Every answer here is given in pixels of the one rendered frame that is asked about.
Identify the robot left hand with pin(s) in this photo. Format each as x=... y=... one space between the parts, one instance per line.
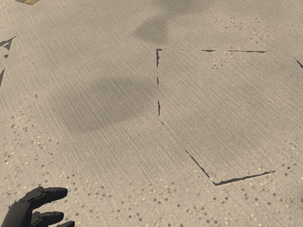
x=20 y=213

